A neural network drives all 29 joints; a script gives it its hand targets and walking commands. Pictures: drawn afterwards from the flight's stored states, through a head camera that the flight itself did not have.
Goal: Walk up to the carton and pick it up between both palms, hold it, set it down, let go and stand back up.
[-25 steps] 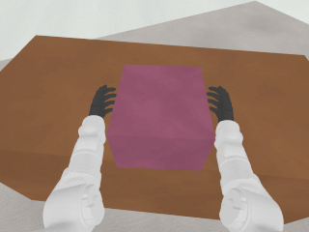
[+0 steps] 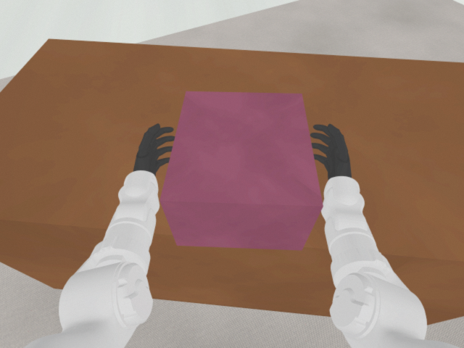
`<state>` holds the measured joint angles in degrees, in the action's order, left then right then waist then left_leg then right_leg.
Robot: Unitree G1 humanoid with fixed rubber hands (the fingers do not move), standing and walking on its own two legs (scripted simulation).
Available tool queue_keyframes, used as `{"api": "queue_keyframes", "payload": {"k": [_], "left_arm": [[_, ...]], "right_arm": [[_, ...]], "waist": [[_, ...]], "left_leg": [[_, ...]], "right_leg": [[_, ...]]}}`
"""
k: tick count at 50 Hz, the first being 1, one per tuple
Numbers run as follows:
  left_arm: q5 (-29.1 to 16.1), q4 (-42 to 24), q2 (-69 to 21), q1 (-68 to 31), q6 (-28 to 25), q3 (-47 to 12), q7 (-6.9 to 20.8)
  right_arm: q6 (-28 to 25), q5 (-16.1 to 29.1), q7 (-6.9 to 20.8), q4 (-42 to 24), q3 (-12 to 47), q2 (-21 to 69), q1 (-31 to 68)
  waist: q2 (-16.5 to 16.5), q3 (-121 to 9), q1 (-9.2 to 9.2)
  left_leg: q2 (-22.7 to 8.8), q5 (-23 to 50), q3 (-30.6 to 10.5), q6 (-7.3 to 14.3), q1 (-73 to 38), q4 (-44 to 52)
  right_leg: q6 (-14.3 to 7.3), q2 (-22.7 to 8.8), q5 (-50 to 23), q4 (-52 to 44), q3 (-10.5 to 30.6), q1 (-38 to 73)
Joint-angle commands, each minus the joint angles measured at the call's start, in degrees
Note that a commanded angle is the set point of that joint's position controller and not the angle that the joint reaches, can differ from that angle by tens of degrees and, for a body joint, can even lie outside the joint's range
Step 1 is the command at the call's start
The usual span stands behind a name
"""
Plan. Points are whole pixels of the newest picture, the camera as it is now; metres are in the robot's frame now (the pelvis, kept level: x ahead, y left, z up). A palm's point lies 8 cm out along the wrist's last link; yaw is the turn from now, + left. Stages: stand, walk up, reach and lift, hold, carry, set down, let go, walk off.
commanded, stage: set down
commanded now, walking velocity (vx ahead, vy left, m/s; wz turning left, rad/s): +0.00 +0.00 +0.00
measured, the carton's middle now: (241, 167) +0.47 +0.01 +0.00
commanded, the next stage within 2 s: none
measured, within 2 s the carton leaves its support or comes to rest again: neither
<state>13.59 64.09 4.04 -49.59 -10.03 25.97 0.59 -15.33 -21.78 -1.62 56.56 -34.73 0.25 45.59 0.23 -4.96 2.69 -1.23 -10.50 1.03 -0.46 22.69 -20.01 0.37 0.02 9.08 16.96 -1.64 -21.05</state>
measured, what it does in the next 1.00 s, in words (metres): stands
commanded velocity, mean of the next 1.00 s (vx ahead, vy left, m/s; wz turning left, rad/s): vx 0.00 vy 0.00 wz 0.00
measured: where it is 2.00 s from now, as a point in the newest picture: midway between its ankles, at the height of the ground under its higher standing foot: outside the picture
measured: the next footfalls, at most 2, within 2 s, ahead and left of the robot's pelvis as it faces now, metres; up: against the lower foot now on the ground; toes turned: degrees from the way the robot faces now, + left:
none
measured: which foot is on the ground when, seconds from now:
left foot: down 0.00-1.00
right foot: down 0.00-1.00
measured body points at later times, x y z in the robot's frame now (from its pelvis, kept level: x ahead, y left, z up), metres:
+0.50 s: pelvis -0.01 +0.00 +0.00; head +0.08 +0.01 +0.44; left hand +0.43 +0.19 +0.05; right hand +0.44 -0.16 +0.06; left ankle -0.02 +0.12 -0.75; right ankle -0.03 -0.12 -0.75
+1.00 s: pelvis -0.01 +0.00 +0.00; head +0.08 +0.02 +0.44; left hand +0.43 +0.19 +0.05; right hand +0.43 -0.16 +0.06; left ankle -0.02 +0.12 -0.75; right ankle -0.03 -0.12 -0.75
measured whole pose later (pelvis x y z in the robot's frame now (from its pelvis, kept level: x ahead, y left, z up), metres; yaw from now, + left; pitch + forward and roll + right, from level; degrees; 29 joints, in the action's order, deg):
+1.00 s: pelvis -0.01 +0.00 +0.00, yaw +0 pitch +14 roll +0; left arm 21.1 60.1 1.3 -50.4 -11.5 33.0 2.8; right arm -16.4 -28.9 1.3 51.1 -42.1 3.1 45.5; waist 1.3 -3.1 2.6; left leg -0.6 -9.4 1.4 0.2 24.5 -20.0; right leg 0.7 -0.7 8.8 18.4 -1.4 -23.6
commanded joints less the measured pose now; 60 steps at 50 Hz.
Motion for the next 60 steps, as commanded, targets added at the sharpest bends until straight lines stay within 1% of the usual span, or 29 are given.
{"api": "queue_keyframes", "payload": {"k": [1,4,5,7,11,16,17,20,22,23,27,29,32,35,36,39,40,42,46,49,51,53,55,57,59,60], "left_arm": [[1.6,-4.1,-25.9,-35.5,-3.6,-12.0,5.2],[1.7,-3.3,-25.7,-35.9,-4.3,-11.5,5.3],[2.3,-3.0,-25.8,-35.8,-4.3,-11.0,5.3],[2.3,-2.3,-25.6,-35.3,-4.4,-10.9,5.3],[3.5,-2.2,-25.6,-35.1,-4.6,-9.4,5.5],[4.3,-1.6,-25.2,-34.7,-4.4,-8.0,5.8],[4.3,-1.6,-25.2,-34.3,-4.3,-8.1,5.8],[4.7,-1.4,-25.5,-34.4,-4.3,-8.1,5.5],[5.1,-1.5,-25.7,-34.0,-4.4,-7.7,5.4],[5.5,-1.5,-25.8,-33.6,-4.2,-7.5,5.4],[5.7,-2.4,-25.7,-32.6,-3.7,-7.5,5.4],[5.9,-2.3,-25.7,-31.7,-3.5,-7.3,5.4],[6.8,-2.5,-26.2,-31.0,-3.4,-7.1,5.4],[7.7,-2.1,-26.1,-30.1,-3.2,-6.2,5.2],[7.9,-2.2,-26.3,-29.8,-3.1,-5.8,5.2],[8.3,-2.5,-26.3,-29.0,-2.7,-5.3,5.3],[8.4,-2.4,-26.3,-28.6,-2.6,-5.5,5.3],[8.8,-2.6,-26.4,-28.3,-2.5,-5.0,5.4],[9.1,-3.0,-26.2,-27.8,-1.9,-4.4,5.5],[9.5,-3.2,-26.0,-27.2,-1.8,-3.9,5.6],[10.0,-3.1,-26.1,-26.9,-1.6,-3.4,5.7],[10.3,-3.3,-26.0,-26.5,-1.4,-3.0,5.9],[10.6,-3.3,-25.7,-25.9,-1.2,-2.4,6.0],[10.8,-3.8,-25.7,-25.4,-1.0,-2.5,6.1],[10.7,-4.1,-25.7,-25.2,-0.9,-2.3,6.1],[10.7,-4.0,-25.5,-25.3,-0.9,-2.4,6.1]], "right_arm": [[-2.2,-4.0,8.0,0.4,15.8,28.3,32.1],[-2.3,-4.8,8.1,0.9,15.1,28.7,31.9],[-2.3,-4.9,8.3,1.1,14.9,28.7,31.8],[-2.3,-5.5,8.2,1.1,14.3,28.5,31.5],[-2.0,-6.0,8.3,1.6,13.4,29.0,30.5],[-1.5,-7.3,8.4,1.6,12.1,29.2,29.9],[-1.6,-7.3,8.5,1.1,12.4,29.1,30.3],[-1.8,-7.5,8.9,0.9,12.2,29.3,30.7],[-1.9,-8.1,8.9,0.9,11.7,29.2,30.2],[-1.9,-8.3,8.9,1.3,10.8,29.0,29.7],[-1.8,-8.5,9.0,0.9,10.3,28.7,28.8],[-1.9,-8.4,9.1,0.6,10.1,28.3,28.9],[-2.0,-8.5,9.4,1.1,10.1,28.9,28.0],[-1.7,-9.4,9.6,2.0,9.3,28.7,27.1],[-1.6,-9.5,9.6,1.6,9.2,28.5,27.2],[-1.3,-10.1,9.6,0.2,8.3,28.7,26.7],[-1.2,-10.1,9.6,-0.2,8.5,28.5,26.7],[-0.9,-10.2,9.7,0.5,8.5,28.8,25.9],[-0.2,-10.7,9.8,0.4,7.9,29.0,25.3],[0.0,-10.8,9.7,-0.9,7.8,29.5,25.3],[0.4,-11.4,9.7,-0.7,7.2,29.6,24.3],[0.8,-11.7,9.7,-0.7,7.2,30.0,23.9],[1.1,-11.7,9.8,-0.6,7.1,30.3,23.2],[1.3,-11.5,9.8,-1.1,7.3,30.1,23.0],[1.5,-11.8,9.7,-1.7,7.1,30.3,22.6],[1.7,-11.8,9.7,-1.4,7.0,30.1,22.4]], "waist": [[0.3,-37.4,-0.24],[0.9,-37.7,-0.45],[0.6,-37.3,-0.27],[0.8,-36.8,-0.6],[0.6,-36.3,-0.27],[1.0,-34.8,-0.65],[1.6,-34.5,-0.39],[1.3,-35.4,-0.26],[0.6,-34.3,-0.37],[0.1,-33.7,-0.71],[0.9,-33.3,-0.97],[1.2,-32.9,-0.76],[0.4,-32.9,-0.45],[0.5,-31.4,-0.54],[1.1,-30.8,-0.47],[0.9,-30.6,-0.66],[0.8,-30.7,-0.29],[1.0,-30.2,-0.23],[1.3,-28.8,-0.94],[0.9,-29.3,-0.14],[0.9,-28.3,-0.47],[1.8,-27.5,-0.51],[1.3,-27.1,-0.08],[0.8,-26.6,-0.13],[0.9,-26.9,-0.55],[1.3,-26.6,-0.42]], "left_leg": [[0.2,31.7,5.8,-2.8,-12.6,-2.1],[0.3,31.0,5.9,-2.5,-12.1,-1.9],[0.2,30.4,6.1,-2.5,-12.2,-1.7],[0.1,30.6,6.1,-2.4,-12.1,-1.8],[0.4,27.7,6.5,-2.0,-11.1,-1.0],[0.4,24.5,6.6,-1.6,-9.5,-0.2],[0.4,24.4,6.4,-1.3,-9.4,-0.1],[0.2,25.5,6.5,-1.4,-10.1,-0.6],[0.2,26.3,6.6,-1.5,-10.5,-0.9],[0.1,26.5,6.5,-1.7,-11.3,-1.0],[0.2,26.9,6.2,-1.6,-11.7,-1.4],[0.0,27.0,6.1,-1.7,-11.6,-1.4],[0.1,27.8,6.3,-1.7,-12.0,-1.6],[0.0,26.3,6.4,-1.4,-11.4,-1.3],[0.0,26.0,6.3,-1.2,-11.1,-1.1],[0.1,25.1,6.2,-1.0,-11.2,-0.9],[0.0,25.4,6.3,-1.0,-11.5,-1.0],[0.2,25.4,6.2,-0.9,-11.6,-1.2],[0.1,24.7,6.1,-0.7,-11.3,-1.0],[0.4,23.2,6.1,-0.5,-9.8,-0.6],[0.3,22.8,6.2,-0.4,-9.9,-0.5],[0.3,23.5,5.9,-0.2,-10.2,-0.3],[0.5,23.4,6.2,0.0,-10.4,-0.5],[0.5,23.9,6.1,-0.1,-10.3,-0.7],[0.5,22.9,6.1,-0.1,-10.3,-0.6],[0.5,23.0,6.0,0.0,-10.1,-0.6]], "right_leg": [[1.9,0.4,-31.8,5.0,-3.4,22.4],[2.2,0.4,-31.8,5.2,-3.3,22.2],[2.2,0.2,-31.3,4.9,-3.3,22.4],[2.1,0.2,-31.0,4.8,-3.3,22.0],[2.1,-0.1,-29.7,4.8,-3.2,22.3],[2.3,-0.2,-27.0,4.7,-3.2,22.6],[2.3,-0.3,-27.0,4.8,-3.4,22.3],[2.2,-0.1,-26.9,4.9,-3.4,21.0],[2.1,-0.1,-26.3,4.7,-3.6,19.9],[1.9,0.1,-25.3,4.5,-3.8,19.7],[1.9,0.2,-24.5,4.4,-4.0,18.6],[1.9,0.4,-24.4,4.3,-4.2,17.9],[2.0,0.2,-24.4,4.3,-4.2,17.2],[1.7,0.2,-22.7,4.1,-4.1,17.1],[1.9,0.2,-22.4,4.1,-4.0,16.8],[1.9,0.1,-20.9,3.7,-4.2,16.3],[1.7,0.2,-20.7,3.8,-4.1,16.0],[1.8,0.2,-20.6,3.8,-4.2,15.4],[1.9,0.4,-19.2,3.7,-4.0,14.7],[2.1,0.0,-19.2,3.8,-3.8,15.7],[2.1,-0.1,-19.2,3.9,-3.9,15.6],[2.2,0.2,-18.8,3.8,-4.1,15.0],[2.4,0.0,-19.0,3.9,-3.9,14.4],[2.3,0.0,-18.6,3.8,-3.8,14.4],[2.3,0.0,-17.6,3.7,-3.8,14.4],[2.3,0.2,-17.6,3.7,-3.9,13.9]]}}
